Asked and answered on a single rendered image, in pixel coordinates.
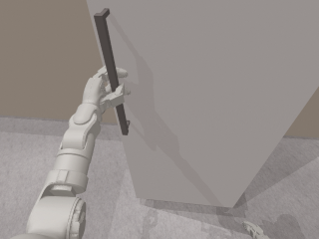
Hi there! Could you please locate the robot right hand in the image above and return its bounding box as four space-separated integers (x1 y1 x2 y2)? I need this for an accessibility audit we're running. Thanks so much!
242 220 269 239

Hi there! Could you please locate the handle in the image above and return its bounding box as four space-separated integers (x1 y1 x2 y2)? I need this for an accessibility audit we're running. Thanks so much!
94 8 130 135

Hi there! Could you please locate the robot left upper arm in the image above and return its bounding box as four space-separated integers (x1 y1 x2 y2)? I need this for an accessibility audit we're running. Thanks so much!
10 195 87 239

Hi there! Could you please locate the fridge door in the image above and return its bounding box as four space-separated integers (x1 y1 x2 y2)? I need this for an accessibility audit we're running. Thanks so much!
87 0 319 208

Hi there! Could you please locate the robot left hand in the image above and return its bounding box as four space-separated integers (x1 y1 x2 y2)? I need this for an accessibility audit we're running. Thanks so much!
82 65 131 115

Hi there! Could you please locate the left robot forearm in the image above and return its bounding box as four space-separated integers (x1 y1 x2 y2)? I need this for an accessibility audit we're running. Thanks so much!
26 103 103 234

